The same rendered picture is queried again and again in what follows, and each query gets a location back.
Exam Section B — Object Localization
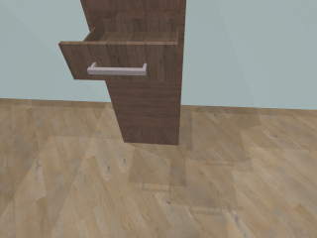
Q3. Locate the handle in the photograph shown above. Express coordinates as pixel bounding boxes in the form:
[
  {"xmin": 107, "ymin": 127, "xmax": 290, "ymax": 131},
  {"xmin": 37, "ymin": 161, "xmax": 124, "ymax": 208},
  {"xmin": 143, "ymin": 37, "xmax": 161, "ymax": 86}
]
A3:
[{"xmin": 87, "ymin": 62, "xmax": 148, "ymax": 75}]

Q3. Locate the drawer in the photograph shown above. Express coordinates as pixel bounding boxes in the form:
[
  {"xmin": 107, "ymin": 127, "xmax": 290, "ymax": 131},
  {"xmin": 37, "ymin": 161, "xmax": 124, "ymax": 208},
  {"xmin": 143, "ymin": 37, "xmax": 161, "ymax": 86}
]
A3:
[{"xmin": 58, "ymin": 18, "xmax": 180, "ymax": 82}]

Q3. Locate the cabinet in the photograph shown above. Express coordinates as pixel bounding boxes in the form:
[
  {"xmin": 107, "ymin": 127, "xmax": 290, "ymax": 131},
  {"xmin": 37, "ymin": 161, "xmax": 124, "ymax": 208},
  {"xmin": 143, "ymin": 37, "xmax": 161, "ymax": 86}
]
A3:
[{"xmin": 80, "ymin": 0, "xmax": 186, "ymax": 146}]

